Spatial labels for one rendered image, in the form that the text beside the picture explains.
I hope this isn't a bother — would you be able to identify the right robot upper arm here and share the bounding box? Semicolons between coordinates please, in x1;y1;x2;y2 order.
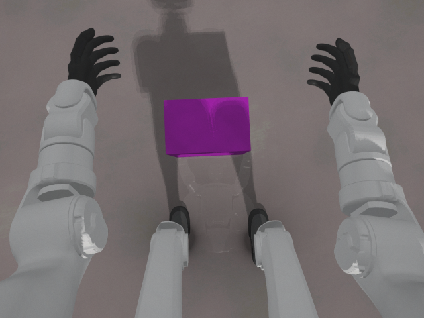
334;214;424;318

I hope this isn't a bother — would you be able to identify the robot left hand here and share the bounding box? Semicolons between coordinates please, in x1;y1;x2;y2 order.
68;28;121;96

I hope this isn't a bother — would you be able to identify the left robot upper arm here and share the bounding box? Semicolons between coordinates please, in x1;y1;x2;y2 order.
0;195;108;318

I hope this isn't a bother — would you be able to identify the left robot forearm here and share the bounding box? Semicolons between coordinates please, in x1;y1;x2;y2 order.
9;79;98;262

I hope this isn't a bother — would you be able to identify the left robot thigh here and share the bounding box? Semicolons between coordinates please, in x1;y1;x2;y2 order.
135;229;189;318

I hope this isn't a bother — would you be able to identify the right robot forearm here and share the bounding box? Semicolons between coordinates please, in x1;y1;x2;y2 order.
327;91;424;234

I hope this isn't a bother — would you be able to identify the robot right hand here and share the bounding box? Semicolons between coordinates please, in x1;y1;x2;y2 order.
307;38;360;106

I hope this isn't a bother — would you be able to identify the robot thigh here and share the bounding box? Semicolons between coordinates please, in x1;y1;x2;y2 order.
135;229;189;318
254;227;319;318

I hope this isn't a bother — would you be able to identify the right robot thigh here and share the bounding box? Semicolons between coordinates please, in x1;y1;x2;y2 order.
254;227;319;318

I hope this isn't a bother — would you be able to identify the carton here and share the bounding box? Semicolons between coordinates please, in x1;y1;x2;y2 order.
164;97;251;158

